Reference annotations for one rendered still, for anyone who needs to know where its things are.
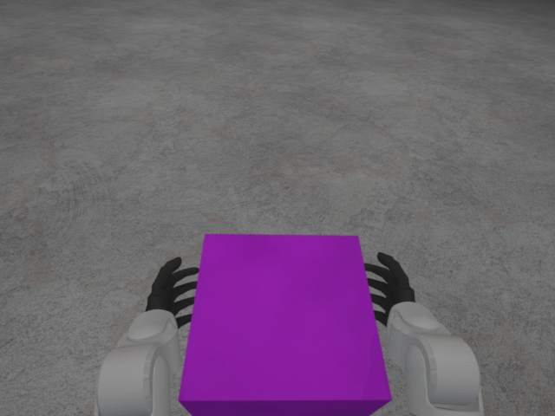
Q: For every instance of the robot left forearm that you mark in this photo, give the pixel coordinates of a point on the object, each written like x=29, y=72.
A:
x=134, y=378

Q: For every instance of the robot right forearm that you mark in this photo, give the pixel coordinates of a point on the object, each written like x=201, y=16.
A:
x=442, y=373

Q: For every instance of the right robot hand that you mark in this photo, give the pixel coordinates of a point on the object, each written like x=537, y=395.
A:
x=396, y=289

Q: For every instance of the left robot hand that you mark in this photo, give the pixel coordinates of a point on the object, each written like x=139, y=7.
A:
x=163, y=293

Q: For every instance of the carton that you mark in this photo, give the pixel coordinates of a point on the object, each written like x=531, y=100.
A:
x=283, y=325

